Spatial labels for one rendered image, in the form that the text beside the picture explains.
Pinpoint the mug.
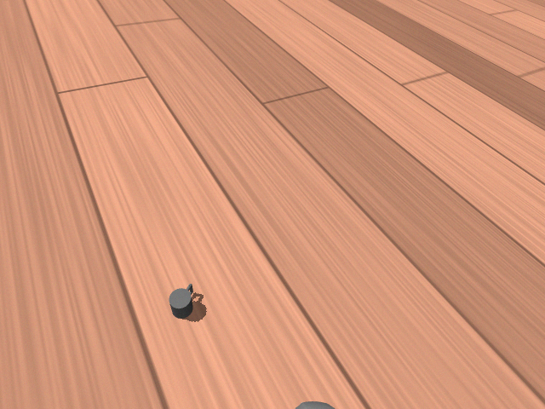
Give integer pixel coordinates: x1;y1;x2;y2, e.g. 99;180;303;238
169;284;193;319

